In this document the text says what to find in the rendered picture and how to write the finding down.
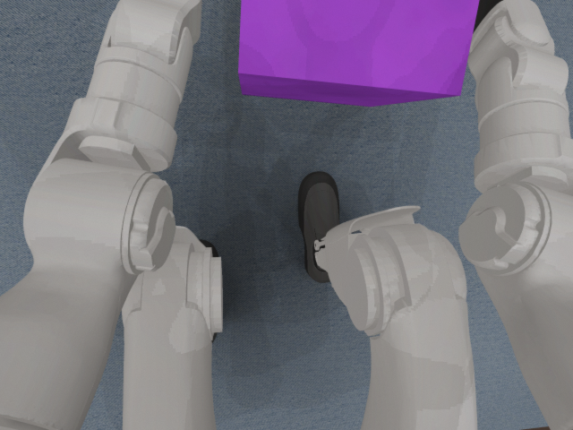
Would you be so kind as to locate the right robot forearm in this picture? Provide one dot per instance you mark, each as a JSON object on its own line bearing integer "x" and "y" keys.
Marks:
{"x": 523, "y": 114}

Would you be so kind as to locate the carton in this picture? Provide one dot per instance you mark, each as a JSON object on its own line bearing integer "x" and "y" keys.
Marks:
{"x": 355, "y": 52}

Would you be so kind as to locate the right robot shin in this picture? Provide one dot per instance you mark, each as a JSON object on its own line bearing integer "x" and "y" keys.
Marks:
{"x": 339, "y": 239}

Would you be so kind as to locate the right robot upper arm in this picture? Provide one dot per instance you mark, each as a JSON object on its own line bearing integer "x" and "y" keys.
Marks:
{"x": 519, "y": 237}

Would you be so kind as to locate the robot right thigh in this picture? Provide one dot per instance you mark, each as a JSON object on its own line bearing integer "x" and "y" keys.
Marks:
{"x": 396, "y": 283}

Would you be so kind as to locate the right robot hand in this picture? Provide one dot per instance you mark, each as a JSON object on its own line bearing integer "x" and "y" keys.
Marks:
{"x": 483, "y": 8}

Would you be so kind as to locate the left robot forearm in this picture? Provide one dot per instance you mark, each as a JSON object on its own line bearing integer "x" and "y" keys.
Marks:
{"x": 128, "y": 116}

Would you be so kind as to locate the left robot upper arm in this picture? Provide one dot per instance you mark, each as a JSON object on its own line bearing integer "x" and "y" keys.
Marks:
{"x": 92, "y": 228}

